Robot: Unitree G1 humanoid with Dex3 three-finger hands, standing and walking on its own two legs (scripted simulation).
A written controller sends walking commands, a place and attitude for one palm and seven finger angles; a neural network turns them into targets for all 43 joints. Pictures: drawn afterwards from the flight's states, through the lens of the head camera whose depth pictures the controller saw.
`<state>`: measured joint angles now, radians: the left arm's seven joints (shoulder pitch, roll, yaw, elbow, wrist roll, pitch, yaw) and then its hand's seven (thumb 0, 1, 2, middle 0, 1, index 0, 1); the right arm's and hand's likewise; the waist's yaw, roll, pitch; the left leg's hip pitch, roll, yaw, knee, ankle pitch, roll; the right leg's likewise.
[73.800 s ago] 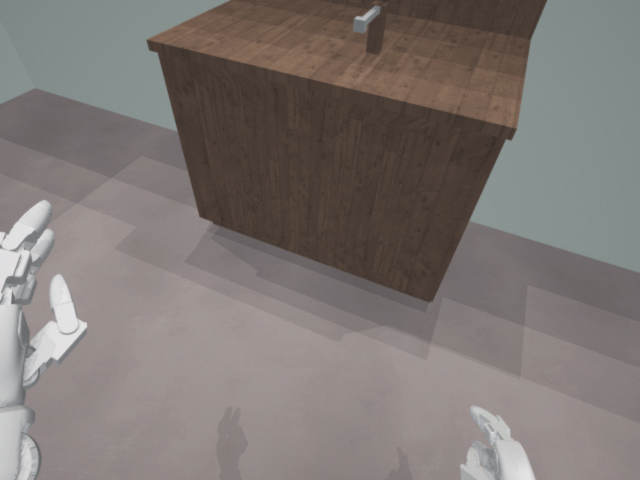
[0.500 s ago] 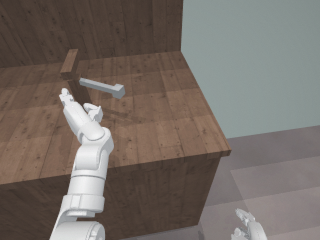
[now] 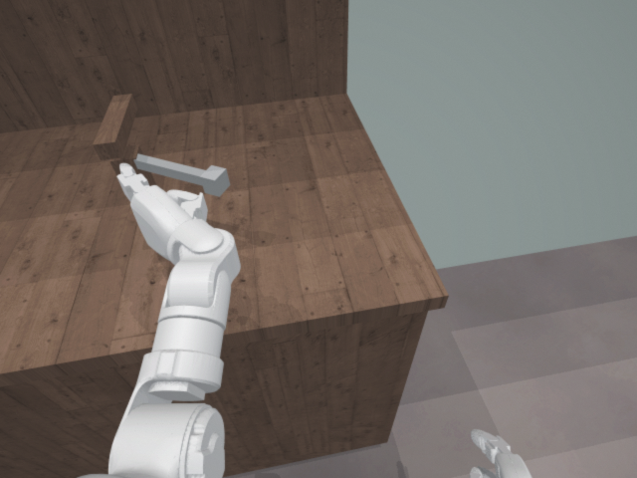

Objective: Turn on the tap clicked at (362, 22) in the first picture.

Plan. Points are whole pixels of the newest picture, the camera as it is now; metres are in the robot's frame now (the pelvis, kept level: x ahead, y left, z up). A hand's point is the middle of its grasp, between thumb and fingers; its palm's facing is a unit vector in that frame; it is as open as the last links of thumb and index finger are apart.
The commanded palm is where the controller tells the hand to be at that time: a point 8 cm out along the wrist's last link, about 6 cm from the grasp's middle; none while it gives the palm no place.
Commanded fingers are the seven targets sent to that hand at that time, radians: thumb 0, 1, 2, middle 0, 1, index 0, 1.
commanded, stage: push the lever round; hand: left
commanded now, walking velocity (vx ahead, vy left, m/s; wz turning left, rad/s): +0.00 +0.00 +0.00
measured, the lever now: (215, 180) +0.45 +0.18 +0.16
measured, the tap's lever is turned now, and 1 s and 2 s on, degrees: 57 61 61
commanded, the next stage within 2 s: lift the hand up off the lever in 0.34 s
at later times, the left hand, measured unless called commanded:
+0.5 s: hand (210, 183) +0.44 +0.18 +0.16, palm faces +0.78 -0.62 -0.09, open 7.8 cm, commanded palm +0.39 +0.21 +0.16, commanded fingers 0.00 0.90 0.90 -0.15 -0.15 -0.15 -0.15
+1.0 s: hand (201, 178) +0.43 +0.19 +0.18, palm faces +0.77 -0.64 -0.06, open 7.7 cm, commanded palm +0.38 +0.20 +0.18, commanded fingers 0.00 0.90 0.90 -0.15 -0.15 -0.15 -0.15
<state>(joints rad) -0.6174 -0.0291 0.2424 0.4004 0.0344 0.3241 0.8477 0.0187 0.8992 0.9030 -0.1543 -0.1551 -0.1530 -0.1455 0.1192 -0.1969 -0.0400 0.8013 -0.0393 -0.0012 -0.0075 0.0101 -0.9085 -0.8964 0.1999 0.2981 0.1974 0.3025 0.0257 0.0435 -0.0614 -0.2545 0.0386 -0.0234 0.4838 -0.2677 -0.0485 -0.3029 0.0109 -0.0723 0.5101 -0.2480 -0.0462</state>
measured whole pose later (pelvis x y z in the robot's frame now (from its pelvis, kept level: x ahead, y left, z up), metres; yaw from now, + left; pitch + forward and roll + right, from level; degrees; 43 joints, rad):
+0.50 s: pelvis +0.00 +0.00 +0.00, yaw +0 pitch +5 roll +0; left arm -0.79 0.02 0.31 0.62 0.06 0.25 0.86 0.02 0.90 0.90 -0.15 -0.15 -0.15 -0.15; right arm 0.17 -0.21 -0.05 0.83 -0.05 -0.02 -0.01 0.01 -0.91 -0.90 0.20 0.30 0.20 0.30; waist -0.01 0.04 -0.07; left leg -0.33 0.04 -0.02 0.52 -0.27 -0.05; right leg -0.37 0.01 -0.07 0.54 -0.25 -0.05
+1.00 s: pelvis +0.00 +0.01 +0.00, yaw +0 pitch +3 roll +0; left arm -0.76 0.00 0.28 0.51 0.05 0.34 0.85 0.02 0.90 0.90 -0.15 -0.15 -0.17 -0.15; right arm 0.14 -0.20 -0.04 0.82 -0.04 -0.02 0.00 0.01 -0.91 -0.90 0.20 0.30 0.20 0.30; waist 0.01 0.04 -0.07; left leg -0.27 0.04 -0.01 0.49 -0.27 -0.04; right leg -0.32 0.01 -0.06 0.51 -0.24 -0.04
